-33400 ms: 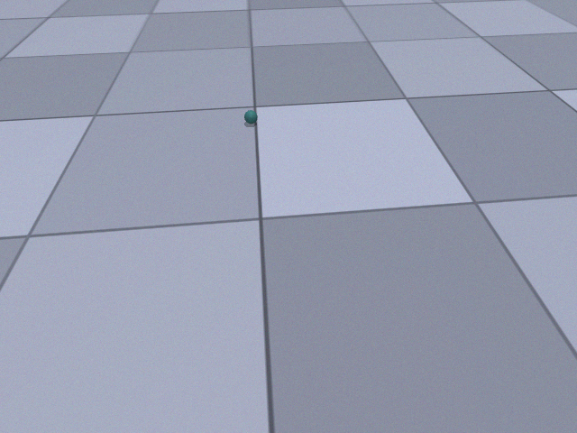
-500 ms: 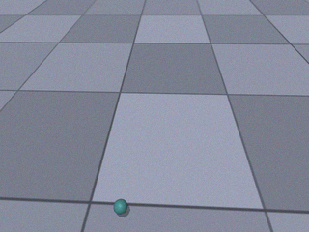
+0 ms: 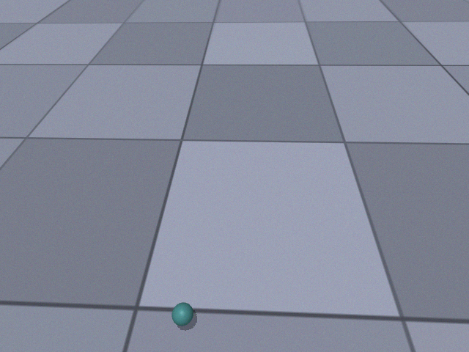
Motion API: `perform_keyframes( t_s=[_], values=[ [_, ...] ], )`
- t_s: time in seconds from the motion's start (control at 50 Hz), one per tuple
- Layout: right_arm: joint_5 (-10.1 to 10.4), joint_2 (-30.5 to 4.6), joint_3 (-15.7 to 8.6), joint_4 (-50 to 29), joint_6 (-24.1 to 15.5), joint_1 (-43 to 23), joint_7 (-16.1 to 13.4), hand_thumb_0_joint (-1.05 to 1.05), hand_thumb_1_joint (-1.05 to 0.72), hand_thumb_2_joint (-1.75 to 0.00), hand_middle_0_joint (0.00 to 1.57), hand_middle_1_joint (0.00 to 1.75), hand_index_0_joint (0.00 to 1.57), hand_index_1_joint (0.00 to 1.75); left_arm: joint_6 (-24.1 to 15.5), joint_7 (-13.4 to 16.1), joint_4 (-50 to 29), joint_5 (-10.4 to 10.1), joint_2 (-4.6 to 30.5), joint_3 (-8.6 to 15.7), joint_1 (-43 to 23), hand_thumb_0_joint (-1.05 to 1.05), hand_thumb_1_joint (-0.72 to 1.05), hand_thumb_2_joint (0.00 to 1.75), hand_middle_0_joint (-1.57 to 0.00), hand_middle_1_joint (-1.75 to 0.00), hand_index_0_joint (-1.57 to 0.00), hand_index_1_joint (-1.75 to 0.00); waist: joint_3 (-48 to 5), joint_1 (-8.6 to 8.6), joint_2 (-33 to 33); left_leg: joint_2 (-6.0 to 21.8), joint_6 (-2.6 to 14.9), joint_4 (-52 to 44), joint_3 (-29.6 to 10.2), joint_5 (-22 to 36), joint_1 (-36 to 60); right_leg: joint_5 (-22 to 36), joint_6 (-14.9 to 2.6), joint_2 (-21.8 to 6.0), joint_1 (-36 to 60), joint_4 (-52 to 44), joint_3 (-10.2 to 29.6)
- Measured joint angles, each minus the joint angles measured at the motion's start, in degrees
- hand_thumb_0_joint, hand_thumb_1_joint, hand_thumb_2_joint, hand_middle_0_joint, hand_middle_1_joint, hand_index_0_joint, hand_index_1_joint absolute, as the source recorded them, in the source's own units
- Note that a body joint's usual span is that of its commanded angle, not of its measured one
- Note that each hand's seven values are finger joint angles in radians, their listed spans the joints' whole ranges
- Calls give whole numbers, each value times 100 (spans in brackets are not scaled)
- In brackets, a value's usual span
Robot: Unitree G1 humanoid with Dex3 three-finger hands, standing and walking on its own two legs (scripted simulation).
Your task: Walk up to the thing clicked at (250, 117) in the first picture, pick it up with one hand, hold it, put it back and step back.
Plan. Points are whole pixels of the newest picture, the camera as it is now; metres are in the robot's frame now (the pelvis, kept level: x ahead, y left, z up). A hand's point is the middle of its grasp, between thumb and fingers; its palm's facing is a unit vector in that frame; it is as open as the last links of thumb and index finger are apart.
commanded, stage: stand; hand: left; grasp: from above
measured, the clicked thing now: (182, 314) +0.43 +0.26 -0.74
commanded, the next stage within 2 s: rise first in 0.08 s
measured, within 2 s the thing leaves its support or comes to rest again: neither
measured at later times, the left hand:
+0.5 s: hand out of the picture +0.16 +0.26 -0.17, palm faces -0.05 -0.93 -0.37, open 10.4 cm
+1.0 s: hand out of the picture +0.14 +0.27 -0.23, palm faces -0.16 -0.87 -0.47, open 14.2 cm
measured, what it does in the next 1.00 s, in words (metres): lowers itself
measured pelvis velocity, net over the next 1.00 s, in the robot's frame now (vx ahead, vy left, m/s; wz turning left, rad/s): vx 0.00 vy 0.02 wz -0.02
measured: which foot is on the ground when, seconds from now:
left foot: down 0.00-1.00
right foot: down 0.00-1.00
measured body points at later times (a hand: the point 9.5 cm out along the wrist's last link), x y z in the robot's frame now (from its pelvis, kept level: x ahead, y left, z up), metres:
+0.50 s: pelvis -0.01 +0.01 -0.03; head +0.05 +0.01 +0.42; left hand +0.16 +0.31 -0.15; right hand +0.09 -0.26 -0.14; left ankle +0.01 +0.16 -0.75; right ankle -0.01 -0.14 -0.75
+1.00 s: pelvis +0.00 +0.02 -0.09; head +0.09 +0.03 +0.35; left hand +0.15 +0.31 -0.20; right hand +0.16 -0.24 -0.18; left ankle +0.01 +0.16 -0.75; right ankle -0.01 -0.14 -0.75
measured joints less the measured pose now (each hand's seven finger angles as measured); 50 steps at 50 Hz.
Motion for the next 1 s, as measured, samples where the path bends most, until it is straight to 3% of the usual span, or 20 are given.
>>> perform_keyframes(
  t_s=[0.2, 0.28, 0.34, 0.44, 0.56, 0.68, 0.82, 1.0],
  values=[
    [0, 3, 0, -7, 5, 2, 3, 0, -90, -89, 20, 30, 21, 30, -14, 10, -17, 7, 1, -6, -24, 1, 90, 89, -20, -30, -20, -30, -8, -10, -4, 7, -1, -16, 2, 4, 18, 12, 1, 6, 23, -30, 0],
    [256, 80, -15, -885, -143, 296, -169, 0, -93, -90, 20, 30, 20, 30, -139, 90, -354, -78, -178, 284, -261, 1, 83, 91, -20, -37, -20, -37, 13, -37, 26, -21, 38, 432, -42, -140, -513, -124, 9, -13, -475, 385, -20],
    [266, 278, -78, -1295, -200, 321, -222, 0, -93, -90, 20, 30, 20, 30, -125, 10, -259, 117, -186, 519, -731, 1, 71, 91, -20, -48, -19, -48, 27, -74, -8, -14, 28, 795, -32, -248, -964, -228, 7, -1, -940, 752, 13],
    [157, 596, -187, -1791, -242, 452, -157, 0, -93, -90, 20, 30, 20, 30, 7, -125, -406, 634, -90, 879, -1049, 1, 41, 89, -16, -72, -18, -71, -203, -153, -105, 8, 16, 1496, 27, -540, -1742, -485, 13, 28, -1748, 1440, 111],
    [169, 663, -233, -2248, -208, 692, -72, 1, -93, -90, 20, 30, 21, 30, 540, 52, -1110, 876, -238, 869, -730, 0, 1, 91, -11, -94, -13, -91, -457, -173, -13, -11, 61, 2150, 57, -893, -2293, -776, 65, 14, -2269, 2000, 168],
    [140, 667, -276, -2574, -375, 683, -55, 1, -92, -90, 20, 30, 21, 30, 836, 111, -1736, 1030, -331, 874, -329, 0, -32, 95, -9, -103, -10, -101, -656, -151, -3, -32, 95, 2985, 50, -1304, -3040, -1170, 115, 1, -2997, 2800, 202],
    [84, 681, -297, -2819, -558, 514, -109, 1, -91, -90, 20, 30, 21, 30, 892, 156, -2741, 1318, -351, 863, 166, 0, -49, 99, -7, -106, -8, -105, -792, -103, -34, -26, 90, 3906, -17, -1744, -3827, -1600, 131, 20, -3743, 3673, 185],
    [59, 742, -229, -3122, -666, 387, -117, 1, -91, -90, 20, 30, 21, 30, 1256, 156, -3647, 1453, -323, 774, 615, 0, -54, 100, -6, -106, -6, -106, -951, -148, 3, -5, 82, 4531, -123, -2021, -4433, -1859, 130, 57, -4283, 4218, 116]
  ],
)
